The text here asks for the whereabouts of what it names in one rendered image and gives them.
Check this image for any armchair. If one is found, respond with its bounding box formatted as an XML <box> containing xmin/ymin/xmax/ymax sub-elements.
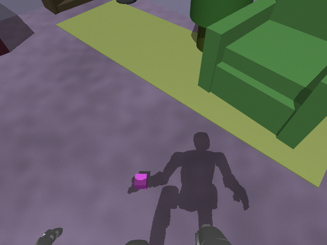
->
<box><xmin>198</xmin><ymin>0</ymin><xmax>327</xmax><ymax>149</ymax></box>

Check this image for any bookshelf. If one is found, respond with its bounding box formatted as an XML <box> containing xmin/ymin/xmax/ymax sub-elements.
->
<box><xmin>41</xmin><ymin>0</ymin><xmax>93</xmax><ymax>15</ymax></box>

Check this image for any cube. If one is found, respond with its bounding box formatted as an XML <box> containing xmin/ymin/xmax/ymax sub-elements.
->
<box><xmin>134</xmin><ymin>174</ymin><xmax>148</xmax><ymax>189</ymax></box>

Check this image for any left robot hand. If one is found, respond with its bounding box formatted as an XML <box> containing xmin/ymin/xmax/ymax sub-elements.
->
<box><xmin>34</xmin><ymin>228</ymin><xmax>63</xmax><ymax>245</ymax></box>

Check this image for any potted plant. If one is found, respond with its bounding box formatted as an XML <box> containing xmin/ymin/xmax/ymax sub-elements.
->
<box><xmin>190</xmin><ymin>0</ymin><xmax>253</xmax><ymax>52</ymax></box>

